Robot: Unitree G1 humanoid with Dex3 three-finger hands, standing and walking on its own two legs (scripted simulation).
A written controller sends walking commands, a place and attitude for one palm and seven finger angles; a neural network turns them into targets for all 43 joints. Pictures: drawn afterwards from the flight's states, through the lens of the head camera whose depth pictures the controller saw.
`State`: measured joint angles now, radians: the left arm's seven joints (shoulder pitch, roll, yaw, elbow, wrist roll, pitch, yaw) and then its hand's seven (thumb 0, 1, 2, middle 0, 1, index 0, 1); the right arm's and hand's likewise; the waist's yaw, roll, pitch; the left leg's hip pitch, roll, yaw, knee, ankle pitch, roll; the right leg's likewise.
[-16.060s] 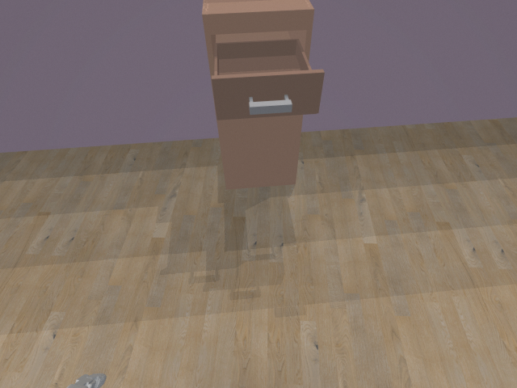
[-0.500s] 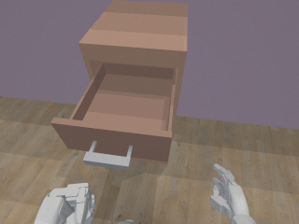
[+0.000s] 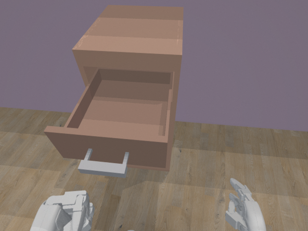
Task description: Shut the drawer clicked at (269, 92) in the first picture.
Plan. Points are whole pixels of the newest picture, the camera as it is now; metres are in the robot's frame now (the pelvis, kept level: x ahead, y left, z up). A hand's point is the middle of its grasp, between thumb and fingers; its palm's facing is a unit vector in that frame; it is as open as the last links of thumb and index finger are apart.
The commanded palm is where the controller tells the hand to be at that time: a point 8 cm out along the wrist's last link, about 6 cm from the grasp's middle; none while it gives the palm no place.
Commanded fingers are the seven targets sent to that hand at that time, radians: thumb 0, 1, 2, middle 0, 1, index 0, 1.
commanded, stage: bring the fist close to the handle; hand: left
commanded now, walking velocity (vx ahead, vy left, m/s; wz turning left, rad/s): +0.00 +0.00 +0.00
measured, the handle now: (105, 161) +0.30 +0.16 +0.01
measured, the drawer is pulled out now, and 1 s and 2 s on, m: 0.30 0.30 0.30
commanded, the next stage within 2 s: push the drawer shut in 1.48 s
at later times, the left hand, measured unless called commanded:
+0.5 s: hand (98, 213) +0.16 +0.13 +0.07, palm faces -0.03 -1.00 -0.03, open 3.3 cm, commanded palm +0.12 +0.18 +0.07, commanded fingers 0.00 0.90 0.90 -1.40 -1.60 -1.40 -1.60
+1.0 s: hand (109, 205) +0.18 +0.12 +0.02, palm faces -0.05 -1.00 -0.03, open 3.3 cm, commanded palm +0.16 +0.18 +0.02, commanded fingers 0.00 0.90 0.90 -1.40 -1.60 -1.40 -1.60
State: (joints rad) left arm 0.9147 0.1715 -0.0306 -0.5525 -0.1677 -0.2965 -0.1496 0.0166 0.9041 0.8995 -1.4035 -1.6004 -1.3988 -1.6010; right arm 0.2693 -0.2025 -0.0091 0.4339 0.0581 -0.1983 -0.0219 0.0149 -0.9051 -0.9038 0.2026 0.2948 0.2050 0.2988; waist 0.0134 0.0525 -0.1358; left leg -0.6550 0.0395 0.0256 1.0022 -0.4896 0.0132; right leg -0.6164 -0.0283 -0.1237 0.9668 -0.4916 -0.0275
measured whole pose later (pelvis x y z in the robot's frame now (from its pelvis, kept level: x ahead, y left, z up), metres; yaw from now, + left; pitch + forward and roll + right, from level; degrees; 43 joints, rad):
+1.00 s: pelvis -0.01 +0.00 -0.04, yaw +0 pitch +16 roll -1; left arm 0.59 0.14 -0.04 -0.21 -0.14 -0.43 -0.13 0.02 0.90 0.90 -1.40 -1.60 -1.40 -1.60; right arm 0.22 -0.21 -0.01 0.45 0.02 -0.13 -0.02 0.01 -0.91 -0.90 0.20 0.29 0.21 0.30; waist -0.01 0.03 -0.16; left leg -0.92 0.05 0.02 1.19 -0.55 0.01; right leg -0.89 -0.03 -0.12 1.16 -0.56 -0.04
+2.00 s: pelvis -0.01 +0.00 -0.04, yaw +0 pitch +18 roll -2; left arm 0.44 0.18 -0.04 -0.14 -0.13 -0.41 -0.09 -0.03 0.85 0.94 -1.40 -1.60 -1.40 -1.60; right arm 0.24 -0.23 0.02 0.45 0.01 -0.10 -0.02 0.01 -0.91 -0.90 0.20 0.29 0.21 0.30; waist -0.02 0.04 -0.16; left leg -0.99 0.04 0.00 1.22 -0.55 0.02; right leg -0.93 -0.04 -0.13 1.18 -0.56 -0.03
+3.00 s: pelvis -0.03 +0.02 -0.03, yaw +0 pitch +18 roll -2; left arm -0.23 0.17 0.00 0.45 -0.11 -0.41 -0.02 -0.05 0.82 0.98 -1.40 -1.60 -1.40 -1.60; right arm 0.22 -0.24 0.03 0.59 0.01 -0.05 -0.01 0.01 -0.91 -0.90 0.20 0.29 0.21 0.30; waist -0.05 0.02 -0.12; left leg -0.96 0.02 0.03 1.14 -0.49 0.04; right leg -0.93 -0.05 -0.10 1.11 -0.49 -0.01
